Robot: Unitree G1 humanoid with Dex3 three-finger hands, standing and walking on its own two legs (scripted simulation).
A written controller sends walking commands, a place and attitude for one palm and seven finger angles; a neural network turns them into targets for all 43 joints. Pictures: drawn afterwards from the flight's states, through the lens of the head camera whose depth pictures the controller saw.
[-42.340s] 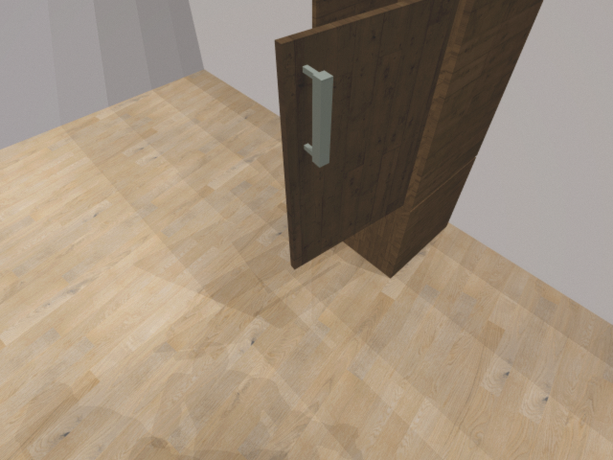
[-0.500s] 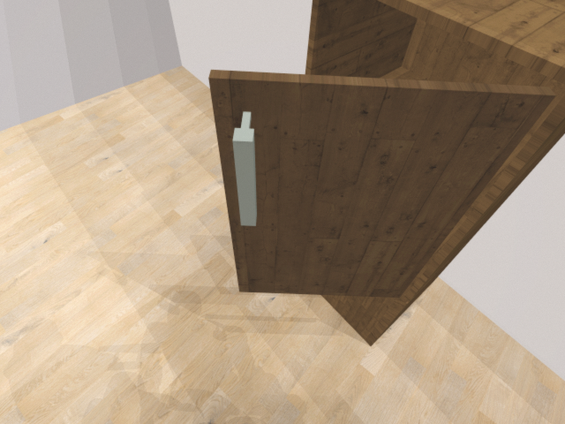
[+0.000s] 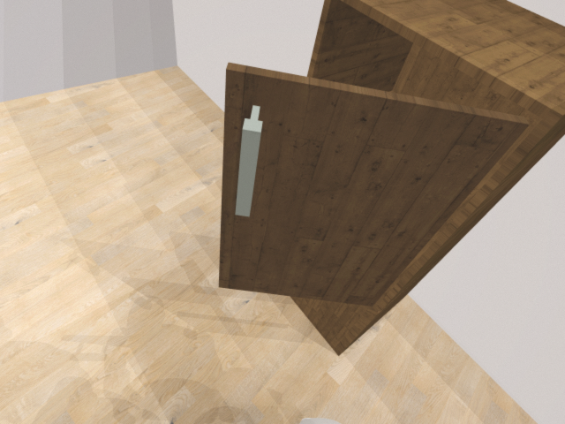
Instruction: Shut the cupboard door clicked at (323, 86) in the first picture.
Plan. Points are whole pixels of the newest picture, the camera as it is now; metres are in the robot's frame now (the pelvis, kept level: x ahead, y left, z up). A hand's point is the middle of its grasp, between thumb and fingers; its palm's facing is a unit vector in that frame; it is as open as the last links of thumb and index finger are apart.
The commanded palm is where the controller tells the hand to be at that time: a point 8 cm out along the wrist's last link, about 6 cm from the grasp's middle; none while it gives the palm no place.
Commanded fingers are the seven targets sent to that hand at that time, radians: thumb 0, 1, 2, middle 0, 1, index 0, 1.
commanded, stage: shuffle to correct the standing spot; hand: left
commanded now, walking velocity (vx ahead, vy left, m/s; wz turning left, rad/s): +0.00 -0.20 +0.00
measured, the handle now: (249, 164) +0.45 +0.09 +0.12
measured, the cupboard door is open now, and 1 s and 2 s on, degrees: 48 48 48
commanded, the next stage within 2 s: come to a stop and stand still in 0.24 s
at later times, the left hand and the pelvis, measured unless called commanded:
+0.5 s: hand out of the picture +0.08 +0.07 -0.17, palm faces -0.05 -0.98 -0.19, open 7.3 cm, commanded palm none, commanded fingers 0.00 0.90 0.90 -0.20 -0.30 -0.20 -0.30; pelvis -0.01 -0.09 -0.01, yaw -1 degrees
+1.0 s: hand out of the picture +0.01 +0.09 -0.18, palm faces +0.00 -0.98 -0.18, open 7.3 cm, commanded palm none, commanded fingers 0.00 0.90 0.90 -0.20 -0.30 -0.20 -0.30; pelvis +0.00 -0.08 +0.00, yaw -2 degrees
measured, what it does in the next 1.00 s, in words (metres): steps on the spot: right foot, then left foot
